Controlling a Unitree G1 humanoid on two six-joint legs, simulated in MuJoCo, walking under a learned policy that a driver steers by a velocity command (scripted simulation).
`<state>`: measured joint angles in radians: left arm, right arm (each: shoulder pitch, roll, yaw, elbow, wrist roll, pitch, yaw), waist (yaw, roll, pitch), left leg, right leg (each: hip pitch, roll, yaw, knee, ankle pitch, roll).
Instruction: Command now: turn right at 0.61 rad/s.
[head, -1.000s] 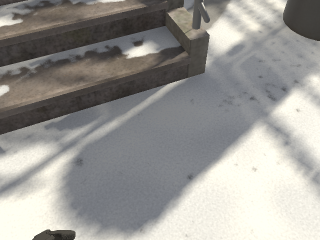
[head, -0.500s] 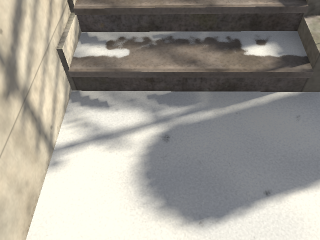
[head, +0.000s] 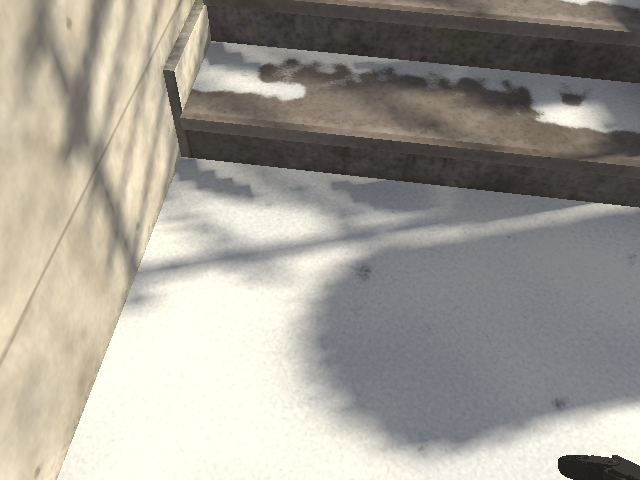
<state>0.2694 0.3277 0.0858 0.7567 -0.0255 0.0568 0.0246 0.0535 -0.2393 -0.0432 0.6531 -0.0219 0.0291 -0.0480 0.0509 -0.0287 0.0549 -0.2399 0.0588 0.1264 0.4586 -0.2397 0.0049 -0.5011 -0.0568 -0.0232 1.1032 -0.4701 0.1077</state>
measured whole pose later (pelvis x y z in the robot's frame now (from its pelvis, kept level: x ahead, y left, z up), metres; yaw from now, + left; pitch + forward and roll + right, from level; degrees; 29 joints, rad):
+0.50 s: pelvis +0.00 -0.05 +0.01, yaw -25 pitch +2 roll +3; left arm 0.20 0.34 0.08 0.58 -0.02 0.05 0.05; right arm 0.05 -0.32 -0.10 0.73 -0.01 -0.01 -0.03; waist 0.00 0.03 0.07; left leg -0.55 -0.03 -0.12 0.93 -0.28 -0.10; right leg -0.27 0.07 0.15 0.44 -0.19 -0.07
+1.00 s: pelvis +0.05 -0.07 +0.00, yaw -11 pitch +2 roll -1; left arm 0.18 0.32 0.08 0.68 -0.01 -0.04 0.00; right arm 0.26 -0.33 -0.08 0.73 0.05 0.02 -0.03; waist 0.00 0.02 0.02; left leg -0.38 -0.06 -0.23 0.67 -0.37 0.00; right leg -0.17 0.06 0.03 0.43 -0.27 -0.02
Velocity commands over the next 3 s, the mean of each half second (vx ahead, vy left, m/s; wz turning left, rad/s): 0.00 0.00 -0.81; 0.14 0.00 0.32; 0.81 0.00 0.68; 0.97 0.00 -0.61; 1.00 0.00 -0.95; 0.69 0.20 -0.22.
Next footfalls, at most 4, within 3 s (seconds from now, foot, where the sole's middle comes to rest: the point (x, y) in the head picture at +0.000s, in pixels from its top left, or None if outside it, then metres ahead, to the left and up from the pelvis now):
0.20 right None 0.02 -0.13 -0.78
0.68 left None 0.14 0.05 -0.78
0.96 right None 0.02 -0.17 -0.78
1.42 left None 0.42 0.04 -0.78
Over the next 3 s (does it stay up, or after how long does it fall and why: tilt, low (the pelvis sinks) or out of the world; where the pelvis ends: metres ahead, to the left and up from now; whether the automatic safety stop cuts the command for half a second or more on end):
stays up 1.58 -0.29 0.23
